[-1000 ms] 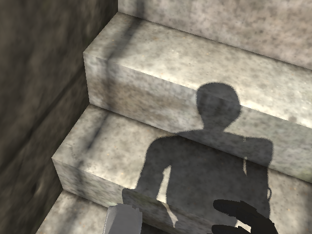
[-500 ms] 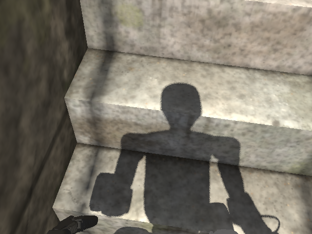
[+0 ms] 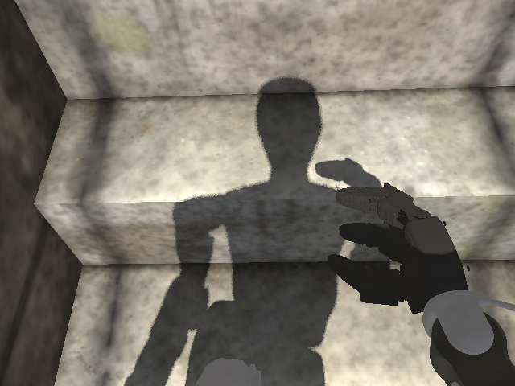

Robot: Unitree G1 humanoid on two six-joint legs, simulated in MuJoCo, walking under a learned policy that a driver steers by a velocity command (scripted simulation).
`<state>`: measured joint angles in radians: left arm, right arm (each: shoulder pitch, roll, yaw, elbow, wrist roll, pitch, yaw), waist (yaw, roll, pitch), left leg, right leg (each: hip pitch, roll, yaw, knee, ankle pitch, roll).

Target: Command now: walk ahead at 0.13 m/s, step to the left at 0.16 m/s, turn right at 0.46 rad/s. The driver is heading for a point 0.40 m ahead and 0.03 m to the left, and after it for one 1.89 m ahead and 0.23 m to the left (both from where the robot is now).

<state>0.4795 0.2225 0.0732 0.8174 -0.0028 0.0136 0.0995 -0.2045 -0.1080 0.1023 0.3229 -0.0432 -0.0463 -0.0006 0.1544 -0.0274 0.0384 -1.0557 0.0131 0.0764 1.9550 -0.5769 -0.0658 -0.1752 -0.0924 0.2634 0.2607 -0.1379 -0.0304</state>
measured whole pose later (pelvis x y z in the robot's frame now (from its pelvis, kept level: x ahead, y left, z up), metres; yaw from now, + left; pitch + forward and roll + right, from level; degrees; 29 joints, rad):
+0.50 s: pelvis +0.01 -0.01 +0.08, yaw -2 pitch +1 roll -1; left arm 0.60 0.12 0.02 0.78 0.08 0.00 0.05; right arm -0.11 -0.21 -0.01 0.49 -0.02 0.00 0.01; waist 0.23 0.08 -0.02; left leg -0.70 0.04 0.05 1.79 -0.64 -0.09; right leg -0.48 0.02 -0.05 1.14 -0.72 -0.05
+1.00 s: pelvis -0.07 -0.08 -0.05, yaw -12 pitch +3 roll +9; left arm -0.11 0.13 -0.05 0.58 0.05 0.02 0.00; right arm 0.22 -0.31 -0.05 0.73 0.05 -0.05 -0.04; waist -0.23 0.03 0.18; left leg -1.26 -0.06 -0.31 2.32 -0.33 -0.08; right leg -0.41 -0.17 -0.22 0.83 -0.47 -0.09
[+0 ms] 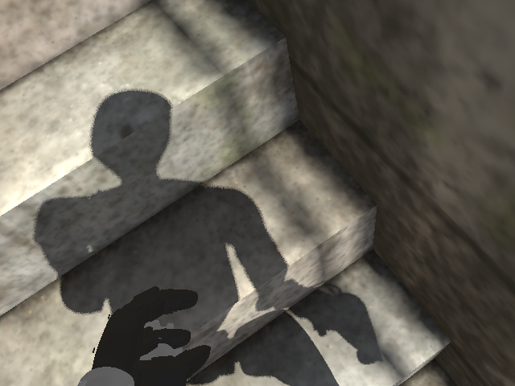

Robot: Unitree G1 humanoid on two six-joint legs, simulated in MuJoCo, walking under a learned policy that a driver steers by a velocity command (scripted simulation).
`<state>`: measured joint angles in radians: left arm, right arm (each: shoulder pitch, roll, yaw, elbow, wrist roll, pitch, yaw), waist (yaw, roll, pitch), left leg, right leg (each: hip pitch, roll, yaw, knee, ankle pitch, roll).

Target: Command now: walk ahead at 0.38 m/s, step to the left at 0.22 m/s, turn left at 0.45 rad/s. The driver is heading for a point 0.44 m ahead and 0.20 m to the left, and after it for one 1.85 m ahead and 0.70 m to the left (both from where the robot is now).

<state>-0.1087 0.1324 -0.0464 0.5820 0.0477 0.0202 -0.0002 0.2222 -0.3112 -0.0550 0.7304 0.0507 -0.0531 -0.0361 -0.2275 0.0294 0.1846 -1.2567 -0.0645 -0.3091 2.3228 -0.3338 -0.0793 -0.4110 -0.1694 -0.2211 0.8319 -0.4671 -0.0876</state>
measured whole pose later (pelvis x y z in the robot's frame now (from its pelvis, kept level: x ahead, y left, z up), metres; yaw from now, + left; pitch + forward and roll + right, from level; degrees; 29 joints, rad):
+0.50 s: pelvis -0.01 -0.06 +0.04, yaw +4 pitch +2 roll +7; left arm -0.03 0.25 -0.05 0.63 0.05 0.15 0.14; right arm 0.52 -0.21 0.02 0.71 -0.02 0.07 -0.10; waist -0.26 0.00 0.11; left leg -1.13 0.04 0.15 2.07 -0.39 -0.03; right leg -0.10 -0.06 -0.71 0.25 -0.25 0.06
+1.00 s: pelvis -0.10 -0.10 +0.00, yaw +28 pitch +2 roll -2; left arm -0.25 0.10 0.01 0.54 -0.01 0.00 0.01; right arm 0.59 -0.08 -0.06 0.66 0.04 -0.03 -0.02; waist -0.21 0.04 0.08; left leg -0.52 -0.12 -0.26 0.73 -0.23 0.02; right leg -0.29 0.09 0.09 0.99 -0.42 -0.05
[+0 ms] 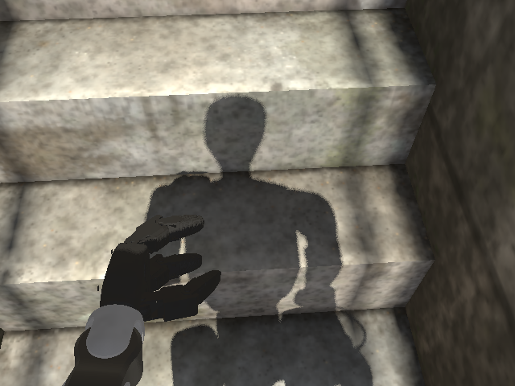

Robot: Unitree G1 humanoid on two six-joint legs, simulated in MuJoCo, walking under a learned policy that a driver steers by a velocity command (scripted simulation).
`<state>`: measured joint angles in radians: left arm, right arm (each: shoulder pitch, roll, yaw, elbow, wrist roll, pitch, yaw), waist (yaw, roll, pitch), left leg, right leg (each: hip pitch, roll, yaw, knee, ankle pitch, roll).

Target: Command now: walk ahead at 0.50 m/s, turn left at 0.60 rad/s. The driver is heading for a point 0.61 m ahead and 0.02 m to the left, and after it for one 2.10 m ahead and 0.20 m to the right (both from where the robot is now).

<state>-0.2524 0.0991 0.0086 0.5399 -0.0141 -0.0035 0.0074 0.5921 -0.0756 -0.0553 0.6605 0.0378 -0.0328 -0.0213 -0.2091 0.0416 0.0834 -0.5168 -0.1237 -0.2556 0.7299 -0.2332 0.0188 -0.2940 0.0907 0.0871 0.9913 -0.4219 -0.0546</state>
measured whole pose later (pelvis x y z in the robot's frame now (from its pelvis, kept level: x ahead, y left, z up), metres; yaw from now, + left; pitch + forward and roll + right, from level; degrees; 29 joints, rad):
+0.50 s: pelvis -0.13 +0.09 -0.20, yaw +19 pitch +1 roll -4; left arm 0.33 0.26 0.01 0.63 0.02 0.04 0.06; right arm 0.26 -0.23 0.01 0.57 0.03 0.03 -0.04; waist 0.02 -0.02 0.01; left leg -0.69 0.18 -0.06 1.06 -0.21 -0.09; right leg -0.07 -0.11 -0.19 0.40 -0.38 -0.02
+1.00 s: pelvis -0.20 +0.19 -0.27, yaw +10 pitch +0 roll -1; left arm 0.61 0.22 0.05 0.77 0.07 0.10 0.10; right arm -0.06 -0.24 0.01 0.53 0.01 -0.04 -0.04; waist 0.21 -0.02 -0.07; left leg -0.66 0.26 0.33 1.07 -0.40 0.08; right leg -0.39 -0.01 -0.06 1.33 -0.02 -0.03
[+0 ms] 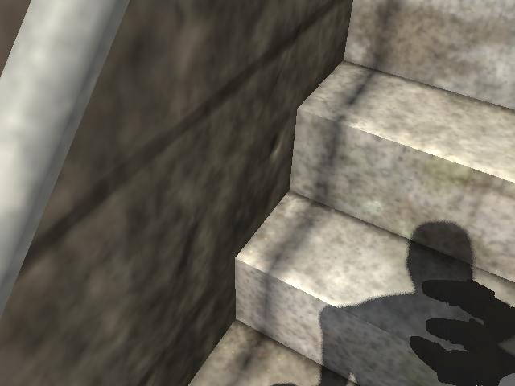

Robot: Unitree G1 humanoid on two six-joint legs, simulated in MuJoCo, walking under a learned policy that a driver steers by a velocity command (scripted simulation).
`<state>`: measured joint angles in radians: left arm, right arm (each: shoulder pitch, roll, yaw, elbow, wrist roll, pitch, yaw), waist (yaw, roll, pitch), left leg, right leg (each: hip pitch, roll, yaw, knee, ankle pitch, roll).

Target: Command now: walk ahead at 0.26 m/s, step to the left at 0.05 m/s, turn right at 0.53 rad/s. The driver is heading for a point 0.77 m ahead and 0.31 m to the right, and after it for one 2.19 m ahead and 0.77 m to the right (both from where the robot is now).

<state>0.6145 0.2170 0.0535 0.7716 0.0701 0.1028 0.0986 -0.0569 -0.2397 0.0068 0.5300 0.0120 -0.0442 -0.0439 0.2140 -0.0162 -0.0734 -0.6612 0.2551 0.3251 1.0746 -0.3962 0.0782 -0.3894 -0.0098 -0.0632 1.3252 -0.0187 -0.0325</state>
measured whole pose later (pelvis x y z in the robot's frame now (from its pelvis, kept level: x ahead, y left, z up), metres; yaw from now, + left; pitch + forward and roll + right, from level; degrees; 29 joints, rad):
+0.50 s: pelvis -0.07 +0.01 -0.13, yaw -21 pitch +2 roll -1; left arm 0.22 0.29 0.07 0.72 0.01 0.02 0.05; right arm 0.13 -0.28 -0.07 0.71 -0.01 0.01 -0.04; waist -0.05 0.04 0.00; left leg -0.30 0.03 0.07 0.67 -0.09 0.02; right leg -0.43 0.06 0.08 0.90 -0.24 -0.04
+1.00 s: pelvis -0.11 -0.06 -0.14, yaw -33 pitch +4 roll +1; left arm 0.11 0.14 -0.02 0.70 0.01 -0.02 0.01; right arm 0.42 -0.23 -0.03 0.73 -0.02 0.04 -0.05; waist -0.07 0.00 0.00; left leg -0.18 0.16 0.19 0.50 -0.31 0.04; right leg -0.61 -0.14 -0.04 0.99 -0.11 0.00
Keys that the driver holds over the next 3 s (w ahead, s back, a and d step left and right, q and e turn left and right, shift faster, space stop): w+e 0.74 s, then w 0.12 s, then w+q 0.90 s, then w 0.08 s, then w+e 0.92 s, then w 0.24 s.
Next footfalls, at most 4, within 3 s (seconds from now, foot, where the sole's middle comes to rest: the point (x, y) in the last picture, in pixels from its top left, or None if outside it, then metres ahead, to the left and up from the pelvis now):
0.14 right None -0.11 -0.13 -0.91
0.50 left None -0.05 0.11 -0.91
1.02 right None -0.16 -0.23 -0.91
1.44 left None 0.05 0.09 -0.70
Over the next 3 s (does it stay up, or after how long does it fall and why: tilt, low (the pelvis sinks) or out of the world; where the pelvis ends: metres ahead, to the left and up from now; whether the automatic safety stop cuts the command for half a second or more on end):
stays up -0.10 0.01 -0.17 its command is cut before an obstacle from the start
